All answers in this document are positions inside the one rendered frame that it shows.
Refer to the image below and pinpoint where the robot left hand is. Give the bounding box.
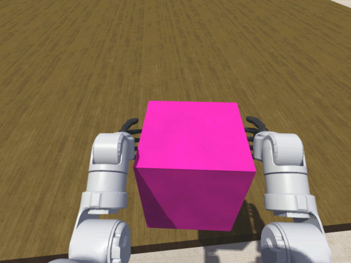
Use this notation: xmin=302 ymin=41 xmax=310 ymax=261
xmin=119 ymin=118 xmax=142 ymax=159

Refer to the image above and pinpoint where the robot right upper arm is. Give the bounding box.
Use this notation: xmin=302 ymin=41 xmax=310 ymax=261
xmin=261 ymin=222 xmax=332 ymax=263

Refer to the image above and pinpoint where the robot left upper arm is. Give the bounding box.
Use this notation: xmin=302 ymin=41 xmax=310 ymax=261
xmin=48 ymin=219 xmax=131 ymax=263

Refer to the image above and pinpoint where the carton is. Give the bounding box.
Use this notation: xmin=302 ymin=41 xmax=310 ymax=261
xmin=133 ymin=101 xmax=256 ymax=231

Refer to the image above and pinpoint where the robot right forearm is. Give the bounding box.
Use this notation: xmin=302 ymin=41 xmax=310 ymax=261
xmin=253 ymin=131 xmax=332 ymax=262

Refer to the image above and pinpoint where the robot left forearm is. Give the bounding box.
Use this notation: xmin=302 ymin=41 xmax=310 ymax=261
xmin=69 ymin=132 xmax=135 ymax=255

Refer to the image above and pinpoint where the robot right hand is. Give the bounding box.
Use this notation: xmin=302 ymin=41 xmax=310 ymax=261
xmin=244 ymin=116 xmax=268 ymax=159

